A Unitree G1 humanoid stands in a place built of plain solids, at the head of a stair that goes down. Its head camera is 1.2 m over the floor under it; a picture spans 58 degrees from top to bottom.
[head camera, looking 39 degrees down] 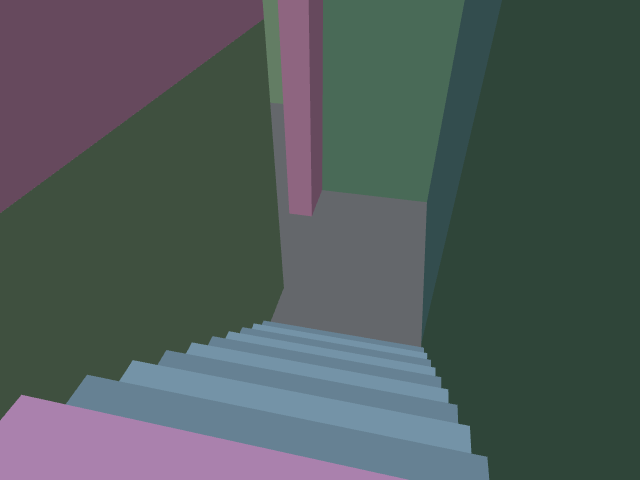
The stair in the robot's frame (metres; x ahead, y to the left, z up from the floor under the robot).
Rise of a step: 0.20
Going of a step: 0.21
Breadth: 1.43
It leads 12 degrees to the right of straight ahead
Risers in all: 10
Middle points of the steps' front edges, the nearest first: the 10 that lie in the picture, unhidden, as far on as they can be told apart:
0.58 0.21 0.00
0.79 0.17 -0.20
1.00 0.12 -0.41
1.20 0.08 -0.61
1.41 0.03 -0.82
1.62 -0.01 -1.02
1.83 -0.06 -1.23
2.03 -0.10 -1.43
2.24 -0.15 -1.64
2.45 -0.19 -1.84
